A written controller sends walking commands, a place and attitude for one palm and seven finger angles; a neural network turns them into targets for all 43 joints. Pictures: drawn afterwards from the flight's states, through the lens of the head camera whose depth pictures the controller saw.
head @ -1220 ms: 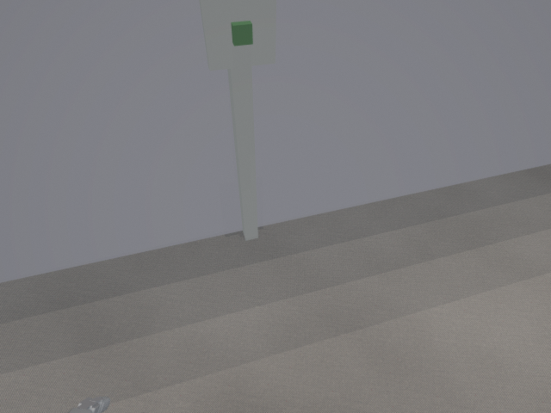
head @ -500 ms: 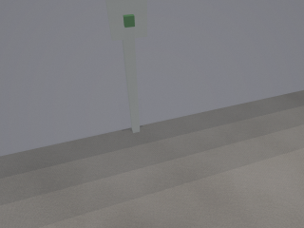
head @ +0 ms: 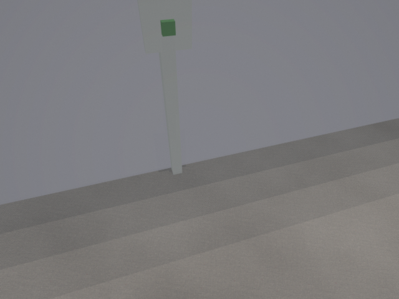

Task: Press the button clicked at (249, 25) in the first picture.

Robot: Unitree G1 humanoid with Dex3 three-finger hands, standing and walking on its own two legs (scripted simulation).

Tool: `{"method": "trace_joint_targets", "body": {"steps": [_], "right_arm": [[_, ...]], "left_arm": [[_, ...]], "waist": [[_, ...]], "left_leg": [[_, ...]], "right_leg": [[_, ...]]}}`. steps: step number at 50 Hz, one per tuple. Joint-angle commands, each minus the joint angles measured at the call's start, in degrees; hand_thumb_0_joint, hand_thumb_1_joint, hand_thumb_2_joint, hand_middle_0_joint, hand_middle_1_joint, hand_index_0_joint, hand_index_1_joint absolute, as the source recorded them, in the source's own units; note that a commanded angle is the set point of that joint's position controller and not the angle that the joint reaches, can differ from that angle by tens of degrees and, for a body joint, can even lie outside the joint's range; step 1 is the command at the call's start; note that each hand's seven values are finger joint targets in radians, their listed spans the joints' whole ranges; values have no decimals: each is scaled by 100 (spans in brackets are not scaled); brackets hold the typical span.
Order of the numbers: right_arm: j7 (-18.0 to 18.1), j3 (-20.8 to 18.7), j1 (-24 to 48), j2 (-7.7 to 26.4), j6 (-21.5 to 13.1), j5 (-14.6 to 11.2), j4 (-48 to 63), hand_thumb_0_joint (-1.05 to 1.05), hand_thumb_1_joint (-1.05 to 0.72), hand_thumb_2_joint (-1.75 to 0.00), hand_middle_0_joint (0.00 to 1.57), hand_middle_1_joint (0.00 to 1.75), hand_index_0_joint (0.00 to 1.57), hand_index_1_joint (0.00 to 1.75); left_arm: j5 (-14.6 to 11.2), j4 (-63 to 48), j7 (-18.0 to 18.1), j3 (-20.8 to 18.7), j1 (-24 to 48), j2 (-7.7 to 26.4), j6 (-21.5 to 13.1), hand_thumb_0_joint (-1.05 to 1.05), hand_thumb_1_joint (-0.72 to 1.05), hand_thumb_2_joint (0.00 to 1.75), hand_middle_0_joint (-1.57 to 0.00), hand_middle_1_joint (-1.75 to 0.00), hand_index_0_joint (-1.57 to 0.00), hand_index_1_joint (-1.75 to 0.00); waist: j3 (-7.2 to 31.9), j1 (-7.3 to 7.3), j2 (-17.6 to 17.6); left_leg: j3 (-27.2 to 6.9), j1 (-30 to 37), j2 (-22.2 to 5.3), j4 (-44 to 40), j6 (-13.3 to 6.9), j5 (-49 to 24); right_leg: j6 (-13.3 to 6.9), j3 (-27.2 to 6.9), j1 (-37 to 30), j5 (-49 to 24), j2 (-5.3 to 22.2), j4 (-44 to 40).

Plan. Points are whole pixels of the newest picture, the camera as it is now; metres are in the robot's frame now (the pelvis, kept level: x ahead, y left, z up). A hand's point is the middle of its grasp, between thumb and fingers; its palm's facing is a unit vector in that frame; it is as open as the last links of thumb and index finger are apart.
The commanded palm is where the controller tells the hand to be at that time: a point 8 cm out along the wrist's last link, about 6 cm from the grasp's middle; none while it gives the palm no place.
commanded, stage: look at it before walking up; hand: left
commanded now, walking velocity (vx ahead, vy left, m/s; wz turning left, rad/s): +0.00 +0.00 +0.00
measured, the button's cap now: (168, 27) +0.93 +0.17 +0.14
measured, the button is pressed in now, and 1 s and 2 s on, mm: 0 0 0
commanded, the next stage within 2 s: walk to a spot facing it in 0.22 s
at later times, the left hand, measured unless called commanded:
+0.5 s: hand out of the picture +0.07 +0.24 -0.16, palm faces -0.05 -0.94 -0.33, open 7.4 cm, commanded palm none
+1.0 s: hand out of the picture +0.06 +0.15 -0.16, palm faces -0.22 -0.95 -0.23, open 7.4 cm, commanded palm none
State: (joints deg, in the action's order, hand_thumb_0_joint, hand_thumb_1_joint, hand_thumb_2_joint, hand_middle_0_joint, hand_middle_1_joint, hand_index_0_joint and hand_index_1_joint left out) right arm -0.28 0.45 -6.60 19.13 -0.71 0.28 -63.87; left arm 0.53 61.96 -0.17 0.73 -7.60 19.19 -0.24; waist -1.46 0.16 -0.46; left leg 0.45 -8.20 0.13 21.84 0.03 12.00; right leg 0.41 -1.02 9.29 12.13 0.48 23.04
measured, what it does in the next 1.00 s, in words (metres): lifts its left foot, turning right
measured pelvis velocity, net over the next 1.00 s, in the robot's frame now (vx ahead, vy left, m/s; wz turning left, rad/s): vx -0.03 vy -0.03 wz -0.31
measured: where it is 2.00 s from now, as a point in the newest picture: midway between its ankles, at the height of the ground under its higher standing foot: outside the picture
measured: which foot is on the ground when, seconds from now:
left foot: down 0.00-0.68, up 0.70-1.00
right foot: down 0.00-1.00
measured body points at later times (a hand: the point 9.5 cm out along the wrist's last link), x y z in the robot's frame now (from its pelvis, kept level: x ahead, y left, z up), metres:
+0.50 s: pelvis +0.00 +0.00 +0.00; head +0.01 +0.00 +0.45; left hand +0.07 +0.29 -0.14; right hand +0.08 -0.29 -0.14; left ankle +0.00 +0.12 -0.74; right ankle +0.01 -0.12 -0.74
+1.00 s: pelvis -0.03 -0.03 +0.00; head +0.00 -0.05 +0.44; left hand +0.07 +0.20 -0.14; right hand -0.02 -0.30 -0.15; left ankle +0.00 +0.14 -0.68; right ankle -0.01 -0.11 -0.74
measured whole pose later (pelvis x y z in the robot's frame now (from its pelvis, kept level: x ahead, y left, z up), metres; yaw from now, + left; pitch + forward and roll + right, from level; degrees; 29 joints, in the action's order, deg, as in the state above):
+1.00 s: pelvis -0.03 -0.03 +0.00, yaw -18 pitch +1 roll +2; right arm 1.1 -3.3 -8.7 14.0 2.8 0.8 -55.2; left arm 0.8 53.5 -0.4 -2.6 -15.8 10.4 1.9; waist -2.7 -1.8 0.0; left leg -0.6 -25.5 -2.7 57.1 4.5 20.4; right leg -4.2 -5.1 17.5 9.4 -4.5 26.2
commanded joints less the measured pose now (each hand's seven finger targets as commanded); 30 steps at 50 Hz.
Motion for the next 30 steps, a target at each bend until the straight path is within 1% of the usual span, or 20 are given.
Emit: {"method": "trace_joint_targets", "body": {"steps": [1, 7, 10, 12, 14, 17, 18, 20, 21, 22, 23, 25, 26, 27, 28, 29, 30], "right_arm": [[89, -249, 292, 1181, -122, 19, 366, 0, -90, -90, 20, 30, 20, 30], [99, -243, 297, 1212, -136, 14, 377, 0, -90, -90, 20, 30, 20, 30], [98, -244, 310, 1210, -128, 9, 370, 0, -90, -90, 20, 30, 20, 30], [99, -244, 329, 1225, -126, 12, 366, 0, -90, -90, 20, 30, 20, 30], [97, -245, 303, 1231, -126, 7, 380, 0, -90, -90, 20, 30, 20, 30], [106, -246, 314, 1250, -130, 14, 368, 0, -90, -90, 20, 30, 20, 30], [122, -254, 280, 1191, -121, 24, 381, 0, -90, -90, 20, 30, 20, 30], [147, -190, -34, 668, -38, 33, 388, 0, -90, -90, 20, 30, 20, 30], [164, -183, -139, 552, 12, 33, 432, 0, -90, -90, 20, 30, 20, 30], [182, -222, -195, 570, 47, 36, 501, 0, -90, -90, 20, 30, 20, 30], [196, -266, -222, 622, 71, 41, 583, 0, -90, -90, 20, 30, 20, 30], [214, -361, -252, 701, 105, 45, 771, 0, -90, -90, 20, 30, 20, 30], [222, -406, -216, 753, 114, 52, 860, 0, -90, -90, 20, 30, 20, 30], [219, -447, -190, 768, 104, 54, 933, 0, -90, -90, 20, 30, 20, 30], [216, -473, -189, 762, 86, 56, 995, 0, -90, -90, 20, 30, 20, 30], [213, -489, -180, 758, 81, 60, 1060, 0, -90, -90, 20, 30, 20, 30], [216, -512, -41, 724, 77, 83, 1146, 0, -90, -90, 20, 30, 20, 30]], "left_arm": [[14, -373, 82, -257, 225, 1196, -140, 0, 90, 90, -20, -30, -20, -30], [14, -355, 82, -264, 207, 1198, -135, 0, 90, 90, -20, -30, -20, -30], [17, -350, 83, -261, 217, 1204, -134, 0, 90, 90, -20, -30, -20, -30], [17, -334, 81, -258, 205, 1200, -130, 0, 90, 90, -20, -30, -20, -30], [19, -344, 81, -265, 206, 1210, -135, 0, 90, 90, -20, -30, -20, -30], [18, -338, 76, -263, 232, 1216, -114, 0, 90, 90, -20, -30, -20, -30], [19, -368, 71, -276, 216, 1156, -81, 0, 90, 90, -20, -30, -20, -30], [20, -386, 98, -225, -19, 700, 41, 0, 90, 90, -20, -30, -20, -30], [16, -425, 103, -209, -122, 576, 107, 0, 90, 90, -20, -30, -20, -30], [26, -501, 101, -236, -179, 576, 147, 0, 90, 90, -20, -30, -20, -30], [33, -581, 92, -263, -210, 579, 179, 0, 90, 90, -20, -30, -20, -30], [48, -763, 62, -315, -250, 531, 227, 0, 90, 90, -20, -30, -20, -30], [52, -848, 42, -338, -280, 465, 248, 0, 90, 90, -20, -30, -20, -30], [51, -908, 26, -349, -336, 389, 266, 0, 90, 90, -20, -30, -20, -30], [58, -986, 14, -381, -351, 315, 286, 0, 90, 90, -20, -30, -20, -30], [52, -1050, 9, -407, -365, 274, 298, 0, 90, 90, -20, -30, -20, -30], [50, -1094, -6, -447, -472, 212, 303, 0, 90, 90, -20, -30, -20, -30]], "waist": [[303, -18, 48], [393, -19, 70], [316, -23, -3], [297, -27, 59], [365, -24, 39], [295, -23, 68], [251, -22, 118], [334, 18, 0], [272, 23, 35], [242, 30, 49], [237, 33, 139], [233, 45, 347], [192, 26, 553], [200, 13, 863], [178, 14, 1072], [193, 9, 1100], [161, -107, 989]], "left_leg": [[-580, 106, -685, -375, -181, -694], [-582, 178, -709, -393, -186, -889], [-587, 157, -710, -416, -188, -859], [-588, 178, -708, -441, -185, -813], [-586, 199, -712, -429, -184, -890], [-562, 244, -730, -465, -180, -828], [-480, 275, -744, -366, -170, -870], [-257, 302, -780, -96, -90, -1055], [-189, 253, -801, -14, -64, -998], [-161, 240, -852, 42, -77, -970], [-170, 244, -930, 75, -115, -973], [-276, 208, -1168, 49, -254, -894], [-369, 150, -1350, -7, -372, -912], [-527, 133, -1638, -114, -581, -1164], [-616, 66, -1928, -175, -828, -1592], [-632, 3, -2117, -158, -1001, -1841], [-490, -240, -2171, 4, -996, -2004]], "right_leg": [[-219, -567, -17, -693, 632, -428], [-205, -516, -119, -884, 626, -380], [-201, -507, -103, -858, 636, -414], [-196, -511, -86, -792, 631, -441], [-201, -500, -139, -875, 628, -423], [-197, -525, -53, -814, 600, -430], [-203, -564, 52, -946, 582, -372], [-165, -619, 167, -1382, 563, -87], [-142, -637, 304, -1411, 529, 42], [-144, -652, 442, -1427, 474, 198], [-141, -633, 585, -1422, 399, 391], [-93, -509, 882, -1138, 197, 876], [-56, -399, 1048, -799, 76, 1242], [-17, -224, 1235, 54, -26, 1785], [34, -35, 1339, 1082, -65, 2354], [42, -16, 1379, 1618, 20, 2708], [8, -56, 1155, 1662, 150, 2644]]}}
